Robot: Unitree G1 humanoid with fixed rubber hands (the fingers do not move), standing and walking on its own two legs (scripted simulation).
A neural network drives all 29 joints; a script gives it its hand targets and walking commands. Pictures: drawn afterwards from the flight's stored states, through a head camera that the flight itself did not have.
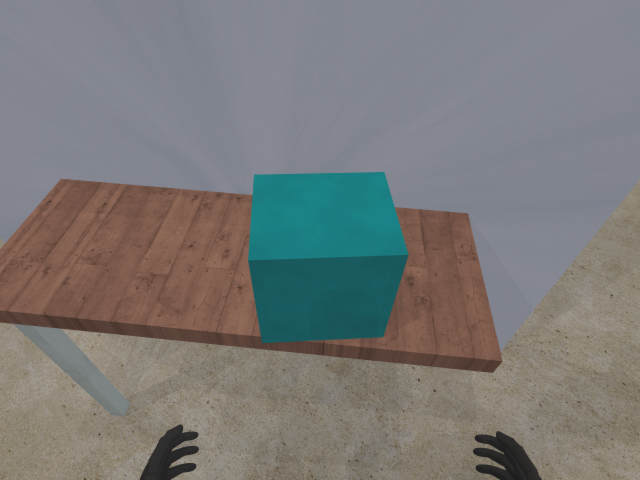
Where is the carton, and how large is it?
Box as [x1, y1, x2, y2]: [248, 172, 407, 342]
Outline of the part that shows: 384,172 254,175 248,262 262,342 375,337 383,335 407,257 407,251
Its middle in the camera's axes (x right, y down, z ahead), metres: +0.00 +0.03 +0.64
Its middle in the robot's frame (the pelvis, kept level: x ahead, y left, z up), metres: +0.46 +0.03 -0.02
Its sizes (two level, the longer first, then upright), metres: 0.207 0.174 0.219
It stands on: a table, 0.65 m high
